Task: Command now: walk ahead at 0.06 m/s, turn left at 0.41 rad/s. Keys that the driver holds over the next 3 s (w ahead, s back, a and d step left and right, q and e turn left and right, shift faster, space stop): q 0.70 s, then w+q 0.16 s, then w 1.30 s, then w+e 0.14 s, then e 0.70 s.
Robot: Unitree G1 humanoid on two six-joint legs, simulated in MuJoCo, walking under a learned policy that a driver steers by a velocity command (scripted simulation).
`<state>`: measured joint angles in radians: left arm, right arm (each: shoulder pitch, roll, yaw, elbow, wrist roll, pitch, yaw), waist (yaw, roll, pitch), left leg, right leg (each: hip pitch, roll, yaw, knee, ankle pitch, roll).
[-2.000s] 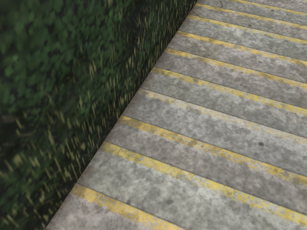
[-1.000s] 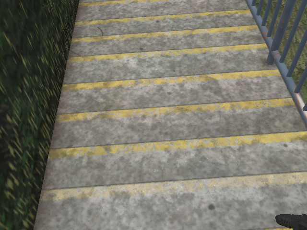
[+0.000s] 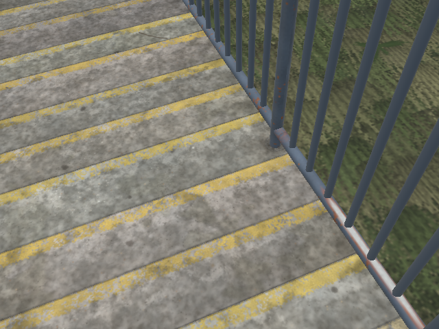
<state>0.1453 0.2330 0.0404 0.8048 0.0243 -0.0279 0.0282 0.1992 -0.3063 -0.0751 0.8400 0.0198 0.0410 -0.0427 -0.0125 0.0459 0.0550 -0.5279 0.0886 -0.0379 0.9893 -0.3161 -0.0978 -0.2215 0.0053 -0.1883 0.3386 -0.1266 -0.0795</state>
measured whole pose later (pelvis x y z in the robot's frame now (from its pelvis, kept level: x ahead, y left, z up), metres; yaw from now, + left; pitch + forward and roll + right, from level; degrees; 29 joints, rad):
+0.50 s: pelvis +0.03 +0.06 +0.00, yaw +17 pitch +3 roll -2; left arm 0.05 0.32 0.09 0.83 0.00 0.01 0.04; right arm 0.18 -0.31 -0.08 0.72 0.01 0.01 -0.02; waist 0.00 -0.02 0.06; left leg -0.27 -0.03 -0.08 0.43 -0.20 0.05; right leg -0.52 0.00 0.05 0.95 -0.37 0.07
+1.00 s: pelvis +0.09 +0.06 +0.00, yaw +35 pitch +2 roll +0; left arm 0.28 0.27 0.06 0.87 0.00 -0.07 0.03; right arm 0.20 -0.33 -0.08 0.67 0.02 0.00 0.00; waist 0.06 0.04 -0.01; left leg -0.55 0.05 -0.05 0.88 -0.25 -0.04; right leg -0.10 -0.03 -0.06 0.29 -0.23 0.00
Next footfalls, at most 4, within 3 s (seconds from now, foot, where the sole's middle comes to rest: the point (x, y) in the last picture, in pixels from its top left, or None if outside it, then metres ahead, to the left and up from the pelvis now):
0.24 left None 0.06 0.16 -0.78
0.72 right None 0.16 -0.05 -0.78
1.14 left None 0.12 0.27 -0.78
1.66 right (137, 305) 0.55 0.31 -0.78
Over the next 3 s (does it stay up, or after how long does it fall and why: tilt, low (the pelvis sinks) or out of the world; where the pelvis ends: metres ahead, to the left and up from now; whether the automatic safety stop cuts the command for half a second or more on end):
stays up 0.85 0.52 -0.01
